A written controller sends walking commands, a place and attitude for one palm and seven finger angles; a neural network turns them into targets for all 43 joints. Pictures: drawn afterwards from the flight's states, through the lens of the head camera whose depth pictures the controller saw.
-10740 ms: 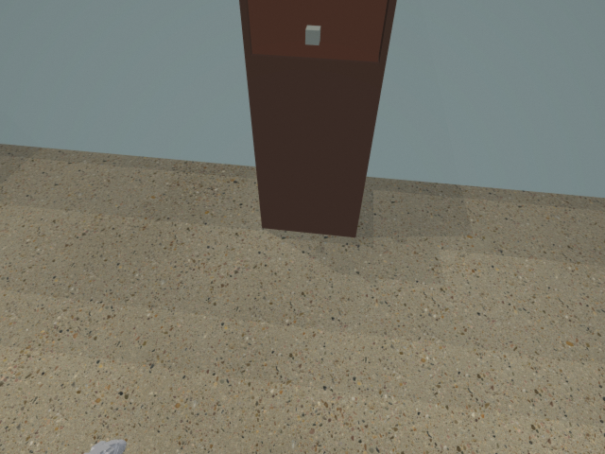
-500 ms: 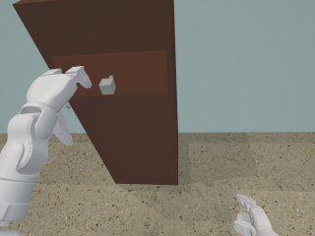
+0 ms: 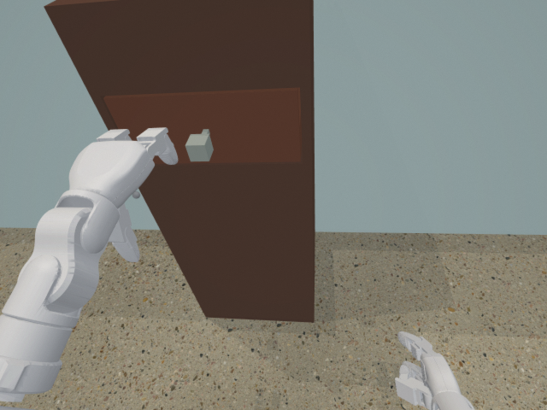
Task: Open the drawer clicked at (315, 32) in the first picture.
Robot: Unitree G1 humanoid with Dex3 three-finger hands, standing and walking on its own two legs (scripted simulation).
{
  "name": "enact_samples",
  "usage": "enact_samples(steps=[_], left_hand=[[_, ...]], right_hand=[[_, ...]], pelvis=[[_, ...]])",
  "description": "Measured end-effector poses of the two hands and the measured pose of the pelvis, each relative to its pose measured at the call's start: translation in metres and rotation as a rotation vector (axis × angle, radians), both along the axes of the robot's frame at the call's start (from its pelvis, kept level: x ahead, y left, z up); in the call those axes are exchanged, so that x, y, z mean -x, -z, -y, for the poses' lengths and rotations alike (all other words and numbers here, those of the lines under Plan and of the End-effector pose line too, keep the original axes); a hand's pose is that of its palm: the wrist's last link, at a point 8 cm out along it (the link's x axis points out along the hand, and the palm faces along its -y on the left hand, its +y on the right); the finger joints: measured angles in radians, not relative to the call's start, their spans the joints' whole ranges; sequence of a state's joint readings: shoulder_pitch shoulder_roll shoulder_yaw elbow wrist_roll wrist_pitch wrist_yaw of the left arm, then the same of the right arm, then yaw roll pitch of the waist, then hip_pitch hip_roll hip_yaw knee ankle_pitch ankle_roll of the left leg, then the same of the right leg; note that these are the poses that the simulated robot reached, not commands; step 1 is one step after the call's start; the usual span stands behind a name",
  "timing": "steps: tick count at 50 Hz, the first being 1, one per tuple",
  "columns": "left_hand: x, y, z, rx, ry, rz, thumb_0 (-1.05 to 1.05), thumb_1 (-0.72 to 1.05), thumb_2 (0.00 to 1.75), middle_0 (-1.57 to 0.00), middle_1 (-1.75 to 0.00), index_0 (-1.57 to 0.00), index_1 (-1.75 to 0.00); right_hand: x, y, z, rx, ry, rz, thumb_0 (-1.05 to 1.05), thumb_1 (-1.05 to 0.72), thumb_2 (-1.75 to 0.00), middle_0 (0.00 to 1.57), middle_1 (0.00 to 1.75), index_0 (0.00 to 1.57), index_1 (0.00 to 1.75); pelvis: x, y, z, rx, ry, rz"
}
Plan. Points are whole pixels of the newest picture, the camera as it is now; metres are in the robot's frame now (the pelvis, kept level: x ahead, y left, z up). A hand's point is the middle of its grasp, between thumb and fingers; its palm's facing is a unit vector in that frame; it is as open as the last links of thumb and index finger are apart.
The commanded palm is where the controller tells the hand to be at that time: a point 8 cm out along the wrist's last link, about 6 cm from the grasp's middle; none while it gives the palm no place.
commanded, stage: move the hooked fingers above the handle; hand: left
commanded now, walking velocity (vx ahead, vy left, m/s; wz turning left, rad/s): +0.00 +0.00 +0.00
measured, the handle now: (202, 142) +0.56 +0.23 +0.11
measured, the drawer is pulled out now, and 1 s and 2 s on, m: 0.00 0.00 0.00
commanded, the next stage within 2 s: none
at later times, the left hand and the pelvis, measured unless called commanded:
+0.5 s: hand (165, 169) +0.39 +0.22 +0.18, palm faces +0.07 -0.04 -1.00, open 13.9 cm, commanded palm +0.36 +0.24 +0.25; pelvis +0.02 -0.01 +0.00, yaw +0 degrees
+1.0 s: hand (186, 146) +0.45 +0.21 +0.17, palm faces +0.09 -0.02 -1.00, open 13.9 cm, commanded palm +0.43 +0.23 +0.23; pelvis +0.03 +0.01 +0.00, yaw +0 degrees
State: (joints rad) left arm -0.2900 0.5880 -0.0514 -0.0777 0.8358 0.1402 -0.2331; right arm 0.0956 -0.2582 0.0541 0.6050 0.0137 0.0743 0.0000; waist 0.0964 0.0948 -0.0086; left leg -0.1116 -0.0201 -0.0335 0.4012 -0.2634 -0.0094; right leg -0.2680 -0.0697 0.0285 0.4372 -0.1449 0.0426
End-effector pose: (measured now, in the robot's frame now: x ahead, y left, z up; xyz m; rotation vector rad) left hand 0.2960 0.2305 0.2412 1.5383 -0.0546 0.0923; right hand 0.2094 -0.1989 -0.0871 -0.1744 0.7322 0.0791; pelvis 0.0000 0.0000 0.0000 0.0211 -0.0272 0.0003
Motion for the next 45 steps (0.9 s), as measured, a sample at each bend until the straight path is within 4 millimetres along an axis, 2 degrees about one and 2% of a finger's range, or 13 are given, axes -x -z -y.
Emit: enact_samples(steps=[4,12,18,25,32,35,39,45], left_hand=[[-0.008,0.002,0.003,0.0,0.034,0.01,0.0,-0.5,0.3,-0.32,-1.21,-0.32,-1.2],[-0.038,-0.012,-0.011,-0.011,-0.062,0.057,0.0,-0.5,0.3,-0.32,-1.21,-0.32,-1.2],[-0.059,0.0,-0.002,-0.021,-0.048,-0.03,0.0,-0.49,0.3,-0.31,-1.21,-0.32,-1.2],[-0.067,0.01,0.011,0.002,0.059,-0.024,0.0,-0.49,0.3,-0.32,-1.2,-0.32,-1.2],[-0.081,0.006,-0.017,0.0,-0.042,0.025,0.0,-0.49,0.3,-0.32,-1.21,-0.32,-1.2],[-0.085,0.004,-0.021,-0.012,-0.068,0.021,0.0,-0.49,0.3,-0.32,-1.21,-0.32,-1.2],[-0.091,0.009,-0.008,-0.017,-0.031,-0.016,0.0,-0.49,0.3,-0.31,-1.21,-0.32,-1.2],[-0.113,0.025,0.019,-0.023,0.073,-0.068,0.0,-0.49,0.3,-0.31,-1.21,-0.32,-1.2]], right_hand=[[-0.002,-0.002,0.004,0.019,-0.003,0.0,0.02,-0.91,-0.9,0.2,0.3,0.2,0.3],[0.01,0.01,0.024,0.05,0.022,-0.08,0.02,-0.91,-0.9,0.2,0.3,0.2,0.3],[0.021,0.018,0.039,0.06,0.076,-0.125,0.02,-0.91,-0.9,0.2,0.3,0.2,0.3],[0.028,0.019,0.049,0.08,0.12,-0.143,0.02,-0.91,-0.9,0.2,0.3,0.2,0.3],[0.03,0.022,0.046,0.086,0.122,-0.182,0.02,-0.91,-0.9,0.2,0.3,0.2,0.3],[0.029,0.023,0.041,0.082,0.116,-0.19,0.02,-0.91,-0.9,0.2,0.3,0.2,0.3],[0.024,0.024,0.033,0.072,0.114,-0.19,0.02,-0.91,-0.9,0.2,0.3,0.2,0.3],[0.023,0.021,0.024,0.061,0.131,-0.18,0.01,-0.91,-0.9,0.2,0.3,0.2,0.3]], pelvis=[[-0.001,0.0,0.004,0.003,-0.007,0.0],[-0.005,-0.001,0.01,0.008,-0.018,-0.029],[-0.012,-0.001,0.01,0.007,-0.01,-0.051],[-0.018,0.0,0.008,0.008,0.001,-0.06],[-0.019,0.0,0.005,0.01,-0.004,-0.081],[-0.02,0.0,0.003,0.012,-0.01,-0.09],[-0.022,0.0,-0.002,0.013,-0.015,-0.09],[-0.023,0.0,-0.005,0.011,-0.008,-0.097]])
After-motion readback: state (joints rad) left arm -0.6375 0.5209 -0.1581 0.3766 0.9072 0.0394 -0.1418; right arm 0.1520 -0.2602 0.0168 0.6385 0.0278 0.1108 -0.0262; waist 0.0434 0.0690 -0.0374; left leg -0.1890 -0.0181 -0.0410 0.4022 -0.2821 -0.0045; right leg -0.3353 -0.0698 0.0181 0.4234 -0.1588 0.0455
